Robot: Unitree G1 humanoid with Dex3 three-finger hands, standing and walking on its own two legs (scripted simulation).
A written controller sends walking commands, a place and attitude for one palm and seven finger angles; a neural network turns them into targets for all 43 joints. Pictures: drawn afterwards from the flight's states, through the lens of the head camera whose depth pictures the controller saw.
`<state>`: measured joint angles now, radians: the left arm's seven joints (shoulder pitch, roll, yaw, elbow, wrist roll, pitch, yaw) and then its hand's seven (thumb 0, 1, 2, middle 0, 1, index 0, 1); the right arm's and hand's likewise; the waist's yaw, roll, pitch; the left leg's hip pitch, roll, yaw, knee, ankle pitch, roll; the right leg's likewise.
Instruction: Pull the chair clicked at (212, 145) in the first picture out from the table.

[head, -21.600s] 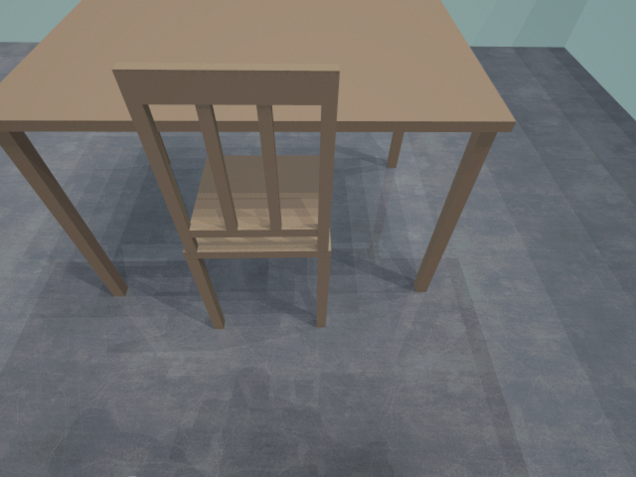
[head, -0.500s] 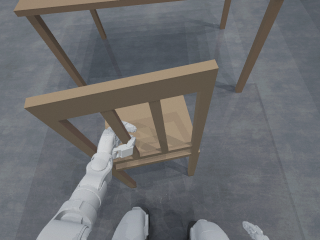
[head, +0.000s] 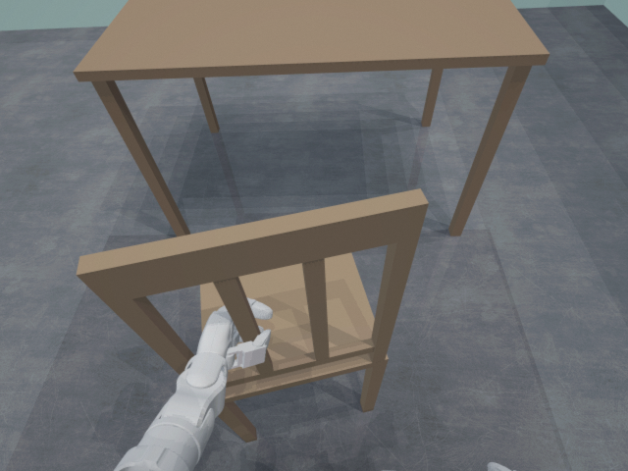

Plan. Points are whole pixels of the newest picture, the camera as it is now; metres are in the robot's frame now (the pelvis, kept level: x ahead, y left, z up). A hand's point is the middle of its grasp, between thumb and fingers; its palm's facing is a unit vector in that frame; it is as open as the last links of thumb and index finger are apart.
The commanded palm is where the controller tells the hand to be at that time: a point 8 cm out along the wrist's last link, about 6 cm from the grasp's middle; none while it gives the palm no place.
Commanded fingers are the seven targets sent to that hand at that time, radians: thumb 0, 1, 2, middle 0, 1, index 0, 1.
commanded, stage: stop walking, hand still on the chair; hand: left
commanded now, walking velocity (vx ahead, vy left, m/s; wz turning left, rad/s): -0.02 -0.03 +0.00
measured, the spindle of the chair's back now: (249, 330) +0.32 +0.12 -0.07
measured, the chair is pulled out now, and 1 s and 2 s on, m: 0.57 0.57 0.57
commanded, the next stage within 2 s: open the thumb and straighten the fingers in 0.40 s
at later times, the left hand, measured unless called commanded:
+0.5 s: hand (256, 346) +0.29 +0.11 -0.06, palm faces -0.10 -0.98 -0.16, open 5.7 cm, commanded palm +0.28 +0.16 -0.05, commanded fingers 0.00 0.78 0.84 -0.50 -1.45 -0.50 -1.45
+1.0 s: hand (244, 346) +0.29 +0.12 -0.06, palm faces -0.10 -0.99 -0.13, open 14.3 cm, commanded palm +0.28 +0.18 -0.05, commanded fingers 0.00 -0.55 0.20 -0.10 -0.29 -0.10 -0.29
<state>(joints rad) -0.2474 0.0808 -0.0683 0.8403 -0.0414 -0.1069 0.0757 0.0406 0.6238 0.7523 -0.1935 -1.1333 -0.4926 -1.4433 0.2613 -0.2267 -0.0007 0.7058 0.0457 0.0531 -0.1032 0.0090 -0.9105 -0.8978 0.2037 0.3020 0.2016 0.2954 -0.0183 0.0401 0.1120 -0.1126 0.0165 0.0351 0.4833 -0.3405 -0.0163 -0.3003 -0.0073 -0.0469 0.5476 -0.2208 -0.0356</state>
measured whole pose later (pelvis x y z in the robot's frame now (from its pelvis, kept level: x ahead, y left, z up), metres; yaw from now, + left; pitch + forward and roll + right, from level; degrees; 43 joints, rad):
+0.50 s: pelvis +0.01 +0.02 +0.00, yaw -1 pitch -1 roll +1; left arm -0.21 0.08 -0.11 0.84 -0.04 -0.11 0.09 0.04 0.61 0.76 -0.18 -1.18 -0.49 -1.44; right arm 0.22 -0.23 0.00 0.69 0.03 0.04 -0.11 0.01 -0.91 -0.90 0.20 0.30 0.20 0.30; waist -0.03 0.03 0.08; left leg -0.07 0.00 0.05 0.42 -0.32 0.00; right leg -0.27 -0.02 -0.03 0.49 -0.20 -0.01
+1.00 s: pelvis +0.00 +0.02 -0.02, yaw +2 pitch +8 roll +1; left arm -0.11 0.13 -0.11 0.48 -0.06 0.07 0.04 -0.01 -0.45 0.25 -0.30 -0.91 -0.32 -0.93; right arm 0.26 -0.26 0.00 0.62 0.05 -0.06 0.02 0.01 -0.91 -0.90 0.20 0.30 0.20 0.30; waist -0.05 0.04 -0.04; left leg -0.42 -0.01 0.01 0.68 -0.41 0.01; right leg -0.57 -0.05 -0.06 0.68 -0.26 -0.01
